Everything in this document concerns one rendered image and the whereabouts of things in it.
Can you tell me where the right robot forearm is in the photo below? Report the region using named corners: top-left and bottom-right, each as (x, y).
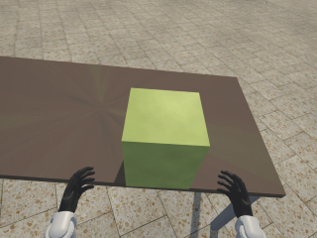
top-left (235, 215), bottom-right (267, 238)

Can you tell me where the robot right hand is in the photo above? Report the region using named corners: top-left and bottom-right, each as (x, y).
top-left (217, 171), bottom-right (254, 218)

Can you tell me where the left robot forearm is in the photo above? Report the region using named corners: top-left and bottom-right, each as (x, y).
top-left (44, 211), bottom-right (77, 238)

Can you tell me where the table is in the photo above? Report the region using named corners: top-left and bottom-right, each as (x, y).
top-left (0, 56), bottom-right (286, 231)

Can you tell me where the robot left hand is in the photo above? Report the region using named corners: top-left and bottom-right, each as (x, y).
top-left (58, 167), bottom-right (95, 213)

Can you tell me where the carton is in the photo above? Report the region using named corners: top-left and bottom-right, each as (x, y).
top-left (121, 87), bottom-right (210, 189)

